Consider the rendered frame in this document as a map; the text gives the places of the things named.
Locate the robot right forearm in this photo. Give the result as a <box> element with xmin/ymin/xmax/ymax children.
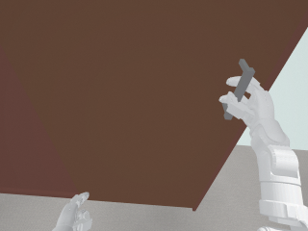
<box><xmin>249</xmin><ymin>118</ymin><xmax>308</xmax><ymax>231</ymax></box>

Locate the handle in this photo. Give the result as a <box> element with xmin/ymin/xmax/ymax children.
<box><xmin>221</xmin><ymin>59</ymin><xmax>255</xmax><ymax>120</ymax></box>

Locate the wardrobe door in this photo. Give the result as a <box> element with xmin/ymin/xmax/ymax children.
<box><xmin>0</xmin><ymin>0</ymin><xmax>308</xmax><ymax>208</ymax></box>
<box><xmin>0</xmin><ymin>44</ymin><xmax>79</xmax><ymax>193</ymax></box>

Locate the robot left hand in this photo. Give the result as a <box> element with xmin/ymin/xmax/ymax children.
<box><xmin>56</xmin><ymin>192</ymin><xmax>92</xmax><ymax>231</ymax></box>

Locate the robot right hand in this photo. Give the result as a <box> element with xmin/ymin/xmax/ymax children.
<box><xmin>218</xmin><ymin>76</ymin><xmax>275</xmax><ymax>129</ymax></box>

